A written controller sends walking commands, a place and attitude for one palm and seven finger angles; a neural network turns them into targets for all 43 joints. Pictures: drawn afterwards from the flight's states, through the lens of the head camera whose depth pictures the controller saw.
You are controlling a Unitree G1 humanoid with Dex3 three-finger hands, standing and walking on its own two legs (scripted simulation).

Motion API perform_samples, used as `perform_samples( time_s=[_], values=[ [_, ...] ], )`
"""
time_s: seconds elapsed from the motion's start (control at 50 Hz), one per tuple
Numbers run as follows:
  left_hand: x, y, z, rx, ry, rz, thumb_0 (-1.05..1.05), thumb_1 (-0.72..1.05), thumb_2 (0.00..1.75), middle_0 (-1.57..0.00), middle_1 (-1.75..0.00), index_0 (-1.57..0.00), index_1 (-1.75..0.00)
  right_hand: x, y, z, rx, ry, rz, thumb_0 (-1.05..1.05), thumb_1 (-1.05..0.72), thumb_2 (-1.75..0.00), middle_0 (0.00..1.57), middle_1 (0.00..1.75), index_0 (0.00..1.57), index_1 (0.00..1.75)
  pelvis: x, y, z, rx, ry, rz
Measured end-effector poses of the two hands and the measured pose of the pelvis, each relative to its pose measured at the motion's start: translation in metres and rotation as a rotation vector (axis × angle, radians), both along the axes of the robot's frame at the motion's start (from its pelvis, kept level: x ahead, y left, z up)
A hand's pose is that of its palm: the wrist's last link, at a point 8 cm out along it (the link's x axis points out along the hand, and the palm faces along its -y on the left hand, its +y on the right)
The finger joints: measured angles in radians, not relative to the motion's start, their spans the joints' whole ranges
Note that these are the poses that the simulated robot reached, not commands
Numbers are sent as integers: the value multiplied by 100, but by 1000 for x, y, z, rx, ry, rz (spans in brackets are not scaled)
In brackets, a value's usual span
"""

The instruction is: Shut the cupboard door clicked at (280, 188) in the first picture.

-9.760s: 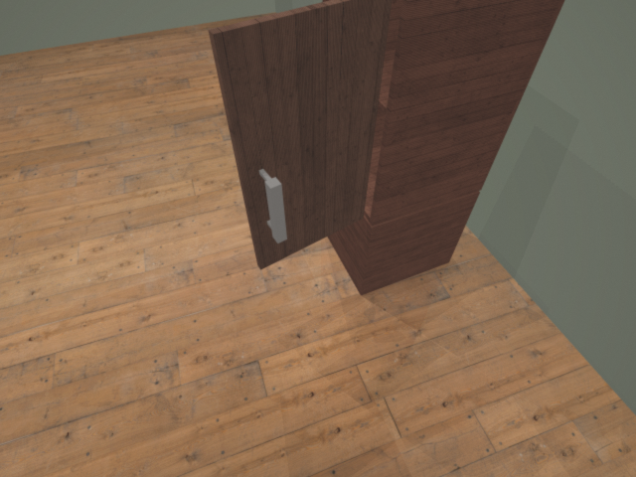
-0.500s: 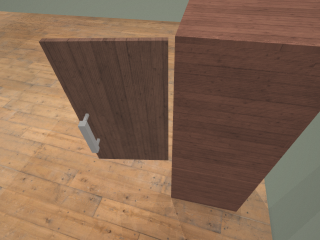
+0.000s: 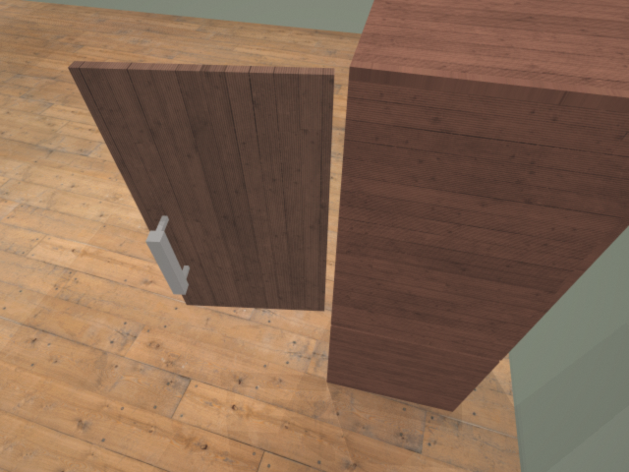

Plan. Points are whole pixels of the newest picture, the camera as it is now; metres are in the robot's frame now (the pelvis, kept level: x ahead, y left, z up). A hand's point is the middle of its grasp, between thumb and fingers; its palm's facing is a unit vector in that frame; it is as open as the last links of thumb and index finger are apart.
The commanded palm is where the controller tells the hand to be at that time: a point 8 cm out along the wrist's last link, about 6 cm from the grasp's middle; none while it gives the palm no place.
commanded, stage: shuffle to correct the standing spot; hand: left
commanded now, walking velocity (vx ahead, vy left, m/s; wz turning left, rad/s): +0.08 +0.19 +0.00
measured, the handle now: (172, 256) +0.49 +0.31 -0.11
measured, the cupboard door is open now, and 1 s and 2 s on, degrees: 100 100 100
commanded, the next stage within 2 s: come to a stop and stand still in 0.52 s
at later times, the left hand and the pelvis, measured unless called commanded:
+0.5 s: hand out of the picture +0.05 +0.24 -0.17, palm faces +0.09 -0.96 -0.26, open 7.4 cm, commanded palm none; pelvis +0.03 +0.05 -0.01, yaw +1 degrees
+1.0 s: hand out of the picture +0.10 +0.31 -0.17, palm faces +0.02 -0.97 -0.25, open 7.4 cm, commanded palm none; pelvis +0.04 +0.11 -0.01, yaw +0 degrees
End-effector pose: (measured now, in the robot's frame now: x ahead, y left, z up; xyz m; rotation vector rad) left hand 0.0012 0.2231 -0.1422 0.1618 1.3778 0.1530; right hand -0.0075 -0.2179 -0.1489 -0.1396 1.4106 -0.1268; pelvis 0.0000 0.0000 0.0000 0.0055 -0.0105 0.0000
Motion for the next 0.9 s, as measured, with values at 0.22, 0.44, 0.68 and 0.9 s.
perform_samples(
  time_s=[0.22,0.44,0.68,0.9],
  values=[
    [-3,28,-11,4,24,49,0,90,90,-20,-30,-21,-30,13,11,0,-34,0,8,0,-91,-90,20,30,20,30,9,22,-8,5,12,5],
    [42,53,-2,63,-75,40,0,90,90,-20,-30,-20,-30,29,31,-16,6,12,15,0,-91,-90,20,30,20,30,25,38,-14,11,5,12],
    [27,111,-10,30,18,62,0,90,90,-21,-30,-21,-30,138,73,8,-28,-217,76,0,-91,-90,20,30,20,30,42,93,-13,22,15,9],
    [74,148,-1,52,-47,32,0,91,90,-20,-30,-20,-30,133,115,7,-32,-179,67,0,-92,-90,20,30,20,30,50,118,-5,10,6,11]
  ],
)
